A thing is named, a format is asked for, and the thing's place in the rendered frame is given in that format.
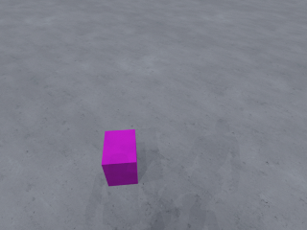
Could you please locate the carton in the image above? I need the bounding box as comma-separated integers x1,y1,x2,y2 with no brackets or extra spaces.
102,129,138,187

